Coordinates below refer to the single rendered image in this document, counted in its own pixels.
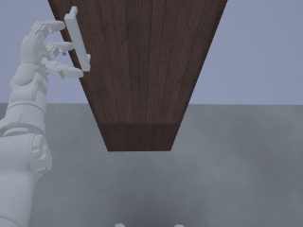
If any robot left upper arm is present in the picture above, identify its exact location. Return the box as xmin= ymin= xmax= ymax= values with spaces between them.
xmin=0 ymin=132 xmax=52 ymax=227

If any robot left hand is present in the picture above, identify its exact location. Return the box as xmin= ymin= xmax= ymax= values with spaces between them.
xmin=21 ymin=20 xmax=84 ymax=79

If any cupboard door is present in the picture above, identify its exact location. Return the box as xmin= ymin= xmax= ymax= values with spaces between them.
xmin=53 ymin=0 xmax=222 ymax=124

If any handle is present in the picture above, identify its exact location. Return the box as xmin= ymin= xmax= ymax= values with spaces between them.
xmin=63 ymin=6 xmax=91 ymax=72

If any robot left forearm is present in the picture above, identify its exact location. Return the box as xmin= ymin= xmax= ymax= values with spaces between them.
xmin=0 ymin=63 xmax=48 ymax=138

